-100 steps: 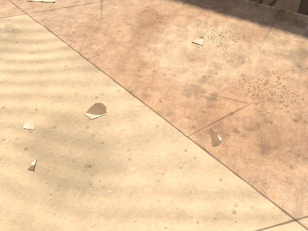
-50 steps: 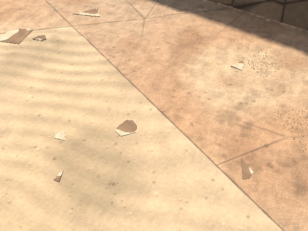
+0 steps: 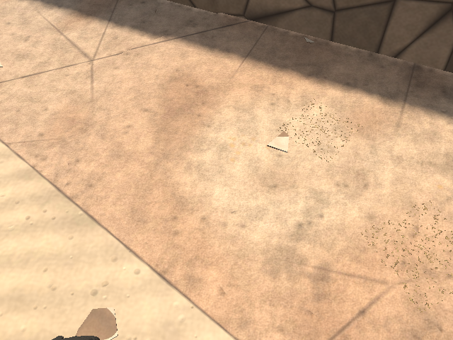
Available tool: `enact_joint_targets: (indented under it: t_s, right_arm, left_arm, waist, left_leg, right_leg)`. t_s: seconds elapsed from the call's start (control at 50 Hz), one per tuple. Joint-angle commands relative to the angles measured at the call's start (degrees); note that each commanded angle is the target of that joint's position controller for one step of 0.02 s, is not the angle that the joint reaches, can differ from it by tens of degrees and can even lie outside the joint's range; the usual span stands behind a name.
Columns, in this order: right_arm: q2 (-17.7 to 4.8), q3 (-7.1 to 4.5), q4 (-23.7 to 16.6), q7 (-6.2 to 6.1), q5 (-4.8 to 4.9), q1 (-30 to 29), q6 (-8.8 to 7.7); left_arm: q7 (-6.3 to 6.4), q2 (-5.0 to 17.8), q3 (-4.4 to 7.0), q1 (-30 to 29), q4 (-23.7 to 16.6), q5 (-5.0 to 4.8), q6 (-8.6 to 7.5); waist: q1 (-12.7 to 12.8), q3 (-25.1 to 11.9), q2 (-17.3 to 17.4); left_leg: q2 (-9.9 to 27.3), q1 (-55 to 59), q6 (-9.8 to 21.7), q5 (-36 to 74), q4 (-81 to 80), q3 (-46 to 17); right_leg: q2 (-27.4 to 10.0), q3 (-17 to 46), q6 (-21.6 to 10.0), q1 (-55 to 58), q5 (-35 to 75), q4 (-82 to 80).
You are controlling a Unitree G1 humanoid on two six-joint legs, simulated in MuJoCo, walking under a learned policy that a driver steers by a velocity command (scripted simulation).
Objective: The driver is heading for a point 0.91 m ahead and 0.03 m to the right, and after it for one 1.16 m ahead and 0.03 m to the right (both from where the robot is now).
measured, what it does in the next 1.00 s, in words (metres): walks ahead: left foot, then right foot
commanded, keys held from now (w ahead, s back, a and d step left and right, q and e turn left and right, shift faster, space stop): w+e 0.18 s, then e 0.06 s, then no key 0.72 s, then w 0.04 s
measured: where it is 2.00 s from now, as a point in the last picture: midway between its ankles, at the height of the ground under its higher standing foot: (266, 230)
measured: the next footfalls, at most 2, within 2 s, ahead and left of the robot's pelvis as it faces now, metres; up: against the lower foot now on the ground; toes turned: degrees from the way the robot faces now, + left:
left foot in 0.40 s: +0.44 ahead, +0.08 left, +0.00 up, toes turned -15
right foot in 0.72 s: +0.31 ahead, -0.14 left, +0.00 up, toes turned -12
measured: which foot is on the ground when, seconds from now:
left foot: up 0.00-0.38, down 0.40-1.00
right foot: down 0.00-0.42, up 0.44-0.70, down 0.72-1.00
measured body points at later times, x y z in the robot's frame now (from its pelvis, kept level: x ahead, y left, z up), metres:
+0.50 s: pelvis +0.26 +0.02 +0.01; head +0.30 +0.02 +0.46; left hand +0.41 +0.28 -0.11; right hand +0.40 -0.26 -0.08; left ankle +0.40 +0.09 -0.72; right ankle +0.12 -0.08 -0.66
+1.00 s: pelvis +0.33 -0.01 +0.02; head +0.34 -0.01 +0.47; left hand +0.48 +0.22 -0.11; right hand +0.39 -0.28 -0.11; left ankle +0.40 +0.10 -0.71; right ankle +0.27 -0.13 -0.71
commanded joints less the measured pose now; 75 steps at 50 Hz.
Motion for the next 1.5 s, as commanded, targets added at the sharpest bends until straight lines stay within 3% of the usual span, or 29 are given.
enact_joint_targets:
  t_s: [0.02,0.06,0.08,0.14,0.24,0.32,0.38,0.4,0.42,0.44,0.46,0.48,0.52,0.56,0.64,0.7,0.74,0.82,0.96,1.02,1.08,1.14,1.18,1.22,1.24,1.28,1.34,1.42,1.5]
  right_arm:
    - [-8.1,-0.78,-8.3,1.64,2.14,-4.1,-5.1]
    - [-7.2,-0.6,-8.8,1.22,1.21,-6.8,-5.89]
    - [-7.7,-1.08,-8.5,0.95,0.45,-6.0,-5.27]
    - [-5.8,-1.04,-8.8,0.82,-0.58,-4.5,-3.26]
    - [-3.2,-0.05,-12.3,0.64,-0.81,-14.5,-3.02]
    - [-4.5,-0.45,-13.2,1.66,-0.14,-16.4,-3.4]
    - [-6.6,-1.46,-12.1,1.93,-0.9,-12.0,-4.11]
    - [-7.1,-1.69,-11.2,1.79,-1.6,-8.9,-4.56]
    - [-9.5,-1.94,-11.4,1.52,-2.73,-5.5,-4.89]
    - [-11.2,-2.22,-10.8,1.33,-3.34,-3.4,-4.07]
    - [-7.3,-1.48,-10.2,1.83,-1.03,-2.2,-3.23]
    - [-5.3,-0.79,-11.0,2.07,-0.05,-4.8,-2.66]
    - [-2.9,0.5,-11.4,2.2,-0.52,-10.5,-1.3]
    - [-3.6,0.4,-10.8,2.0,-1.14,-13.6,-0.21]
    - [-5.1,-0.16,-9.2,1.15,-0.7,-12.3,0.52]
    - [-3.9,0.51,-8.4,0.92,0.05,-12.8,1.03]
    - [-3.1,0.88,-7.6,1.24,-0.72,-10.6,0.77]
    - [-2.6,0.83,-6.3,0.72,-0.45,-10.7,0.97]
    - [-2.6,0.65,-3.3,0.59,-0.08,-10.0,1.42]
    - [-3.1,0.32,-1.5,0.4,0.6,-9.3,1.98]
    - [-2.5,0.27,-2.0,0.73,1.43,-11.2,0.05]
    - [-2.3,0.05,-1.6,1.82,1.74,-10.2,-2.89]
    - [-4.3,-0.86,1.9,2.37,1.95,-2.3,-3.57]
    - [-12.8,-3.52,5.3,2.58,1.79,10.3,-3.43]
    - [-10.1,-2.49,5.2,2.59,0.93,10.2,-3.54]
    - [-5.9,-1.17,3.6,2.39,0.8,6.0,-3.68]
    - [-3.6,0.11,3.7,1.79,0.82,4.8,-2.51]
    - [-7.1,-0.3,3.3,0.1,0.69,4.9,-1.6]
    - [-8.4,-0.73,4.1,0.0,1.79,7.5,-1.76]
  left_arm:
    - [0.92,12.2,3.88,19.8,-0.2,0.74,-0.44]
    - [1.18,9.0,2.96,12.0,-1.7,0.59,-0.56]
    - [1.35,7.5,2.38,9.3,-2.8,1.14,-0.57]
    - [1.97,8.2,2.58,8.2,-3.7,0.95,-0.78]
    - [3.73,10.6,3.48,11.4,-2.6,0.52,0.26]
    - [4.35,9.2,3.15,14.5,-0.8,0.31,1.29]
    - [4.9,7.7,2.77,12.6,-0.8,0.89,1.59]
    - [4.85,6.5,2.37,11.7,-1.2,0.98,1.65]
    - [4.74,4.1,1.47,12.7,-2.3,1.81,1.53]
    - [4.58,1.6,0.58,23.5,-1.0,1.12,1.47]
    - [4.31,5.8,0.95,26.6,0.3,0.89,1.75]
    - [4.45,9.2,1.93,21.3,0.5,0.41,2.74]
    - [5.26,8.9,2.13,14.6,-0.4,0.9,4.91]
    - [5.4,6.1,1.47,14.0,-0.4,1.03,6.16]
    - [5.44,3.7,0.73,14.4,1.6,1.4,5.5]
    - [4.98,3.4,0.67,13.7,2.6,2.17,5.42]
    - [5.13,7.2,1.19,10.3,0.9,3.0,5.33]
    - [4.69,4.1,0.61,9.2,2.4,2.72,3.26]
    - [4.7,4.2,0.54,11.1,4.1,1.92,2.09]
    - [4.79,5.2,0.95,12.9,5.2,1.32,2.55]
    - [4.78,6.8,1.39,15.5,5.4,0.57,1.38]
    - [4.57,8.1,1.86,14.4,5.7,0.05,0.01]
    - [4.29,6.1,1.32,9.0,3.7,0.06,-0.23]
    - [4.51,3.2,0.68,6.8,0.9,0.56,-1.98]
    - [4.42,4.7,1.13,6.4,0.7,-0.4,-2.77]
    - [3.62,4.1,1.01,6.0,1.1,-1.12,-3.06]
    - [2.54,2.7,1.2,3.7,0.3,0.14,-2.63]
    - [1.67,-0.6,-0.34,-3.4,-2.1,0.31,-2.2]
    - [1.25,1.8,-0.04,-8.0,-3.9,-0.39,-2.1]
  waist:
    - [9.5,-19.8,-6.8]
    - [5.0,-9.1,0.7]
    - [2.8,-7.1,-0.3]
    - [0.6,-5.9,-1.6]
    - [3.5,-3.1,-3.6]
    - [5.0,-5.3,-5.7]
    - [2.2,-6.6,-6.6]
    - [0.5,-8.0,-5.4]
    - [-0.2,-14.0,-0.1]
    - [3.3,-21.2,14.4]
    - [3.0,-25.0,13.9]
    - [1.5,-18.9,8.5]
    - [2.2,-11.4,4.5]
    - [3.9,-7.0,8.5]
    - [3.2,-10.2,9.0]
    - [4.3,-8.7,7.1]
    - [1.8,-4.8,1.8]
    - [1.3,-1.8,-3.5]
    - [1.7,-4.4,-0.9]
    - [2.0,-2.3,-2.2]
    - [3.2,3.7,-6.1]
    - [1.5,5.0,-8.6]
    - [-2.4,2.2,-5.2]
    - [-6.3,-3.0,15.9]
    - [-5.3,-2.6,13.1]
    - [-2.6,-0.6,4.9]
    - [-1.2,0.5,5.3]
    - [-2.2,1.7,4.7]
    - [-2.5,3.4,6.3]
  left_leg:
    - [-2.4,-42.6,1.9,-1.5,34.1,-13.5]
    - [2.3,-39.3,2.4,6.8,24.4,-12.2]
    - [3.8,-34.7,1.8,9.0,20.7,-12.3]
    - [3.6,-30.1,-1.2,12.5,14.5,-11.0]
    - [-1.4,-25.4,-3.5,28.7,-8.1,-9.0]
    - [-3.5,-21.3,-2.0,35.7,-16.0,-10.1]
    - [-2.7,-18.2,1.2,33.0,-19.7,-11.2]
    - [-2.0,-12.8,2.5,39.2,-23.2,-10.1]
    - [5.4,-1.1,5.0,58.1,-20.4,-16.0]
    - [18.9,16.0,16.9,72.3,-17.8,-32.5]
    - [21.3,16.1,19.3,58.7,-20.4,-41.3]
    - [18.4,10.9,17.2,47.3,-21.9,-37.2]
    - [13.7,-0.7,13.7,31.4,-25.8,-30.4]
    - [8.7,-10.7,11.4,24.7,-29.6,-23.8]
    - [8.0,-10.5,12.5,26.5,-29.1,-20.3]
    - [6.2,-15.0,9.4,11.0,-29.3,-18.8]
    - [2.0,-18.5,4.1,0.2,-28.3,-15.6]
    - [-0.6,-10.9,3.1,10.6,-22.4,-11.6]
    - [-0.8,-7.3,3.3,25.1,-18.7,-10.6]
    - [-3.9,-10.4,3.6,3.7,-16.3,-7.9]
    - [-4.8,-20.1,4.2,-1.0,-10.2,-6.2]
    - [-3.2,-20.6,6.0,6.2,-10.1,-6.5]
    - [-2.2,-8.9,7.7,8.9,-16.9,-9.5]
    - [12.9,13.3,17.1,15.9,-29.9,-39.8]
    - [17.8,16.3,19.4,20.0,-31.7,-46.3]
    - [16.1,14.8,17.0,21.8,-30.7,-37.1]
    - [11.1,9.2,13.0,26.8,-34.5,-25.2]
    - [8.1,1.3,12.0,28.8,-38.0,-16.8]
    - [9.9,-1.8,11.4,26.0,-39.3,-16.9]
  right_leg:
    - [-19.1,43.2,-15.2,52.2,-7.1,-19.0]
    - [-14.2,28.6,-11.3,34.6,3.5,-19.7]
    - [-12.4,24.8,-10.6,28.0,8.6,-21.1]
    - [-9.9,20.1,-11.2,19.6,15.5,-23.7]
    - [-4.5,13.1,-6.6,14.0,22.3,-20.5]
    - [-6.4,16.3,-3.8,18.5,18.3,-16.0]
    - [-7.9,19.7,-2.2,23.8,20.7,-8.2]
    - [-5.2,18.7,-0.6,23.6,21.2,-3.2]
    - [-1.1,16.4,1.8,19.4,10.8,7.3]
    - [5.9,13.0,6.1,5.1,-24.7,24.7]
    - [4.1,15.4,7.6,1.8,-32.3,31.1]
    - [2.2,15.4,9.0,-0.3,-29.5,34.6]
    - [-0.8,12.2,10.3,0.0,-24.5,30.4]
    - [-2.5,8.5,10.5,7.2,-21.8,18.5]
    - [-2.1,5.8,9.7,16.6,-13.2,3.0]
    - [-1.7,4.6,7.3,24.0,-1.7,-9.0]
    - [-6.5,9.9,4.1,22.2,-3.8,-10.8]
    - [-4.5,8.8,5.1,12.5,-10.2,-12.8]
    - [-3.9,8.1,5.4,15.6,1.5,-10.1]
    - [-3.5,9.0,2.8,14.0,-18.8,-12.4]
    - [-10.0,19.4,-2.5,15.2,-30.9,-18.5]
    - [-15.5,26.1,-5.3,18.0,-19.8,-19.2]
    - [-9.7,16.9,-1.3,13.4,-9.3,-11.8]
    - [2.7,3.1,6.6,-6.6,-10.7,19.2]
    - [1.8,7.6,6.2,-15.1,-23.9,29.8]
    - [-3.4,8.5,3.6,-19.7,-17.5,34.1]
    - [-6.9,5.0,4.2,-15.6,-8.1,24.7]
    - [-5.0,1.1,6.6,-7.2,1.5,6.2]
    - [-3.3,1.8,6.3,0.6,8.5,-3.0]
Over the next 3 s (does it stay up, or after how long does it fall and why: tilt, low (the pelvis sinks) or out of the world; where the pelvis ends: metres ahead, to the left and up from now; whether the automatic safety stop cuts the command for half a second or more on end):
stays up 0.91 -0.11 0.02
